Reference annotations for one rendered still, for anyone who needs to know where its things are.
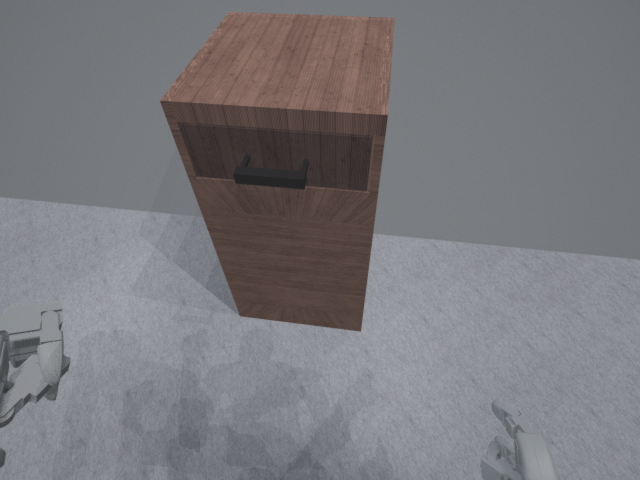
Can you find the handle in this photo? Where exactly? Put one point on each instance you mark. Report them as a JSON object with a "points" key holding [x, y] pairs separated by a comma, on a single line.
{"points": [[270, 177]]}

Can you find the cabinet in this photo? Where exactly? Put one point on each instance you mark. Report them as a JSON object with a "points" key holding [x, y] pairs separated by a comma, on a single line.
{"points": [[291, 255]]}

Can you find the right robot hand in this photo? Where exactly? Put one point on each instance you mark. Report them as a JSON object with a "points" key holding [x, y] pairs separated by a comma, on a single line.
{"points": [[528, 458]]}

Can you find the drawer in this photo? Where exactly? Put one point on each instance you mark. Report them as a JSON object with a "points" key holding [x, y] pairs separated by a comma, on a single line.
{"points": [[336, 160]]}

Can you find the left robot hand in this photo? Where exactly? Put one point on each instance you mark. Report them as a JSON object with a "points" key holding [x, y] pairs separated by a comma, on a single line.
{"points": [[32, 339]]}

